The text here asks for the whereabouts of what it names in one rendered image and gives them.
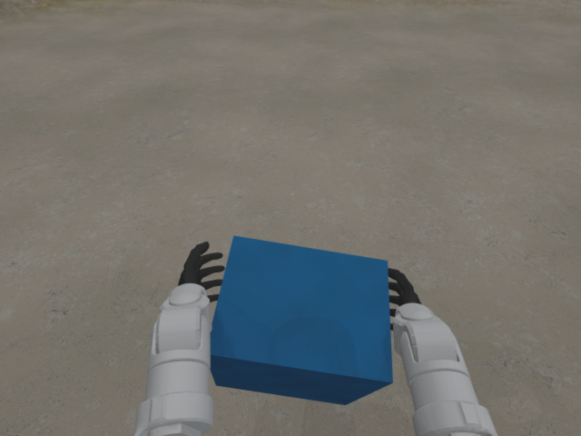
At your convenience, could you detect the carton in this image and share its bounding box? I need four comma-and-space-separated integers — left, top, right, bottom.
210, 235, 393, 405

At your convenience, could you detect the left robot hand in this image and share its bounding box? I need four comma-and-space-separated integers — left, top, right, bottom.
178, 242, 225, 302

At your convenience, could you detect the right robot forearm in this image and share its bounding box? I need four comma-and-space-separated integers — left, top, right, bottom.
393, 302, 498, 436

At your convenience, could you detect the right robot hand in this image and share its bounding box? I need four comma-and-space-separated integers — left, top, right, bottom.
388, 268, 421, 331

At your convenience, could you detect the left robot forearm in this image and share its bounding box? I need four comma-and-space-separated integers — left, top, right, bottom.
133, 283, 214, 436

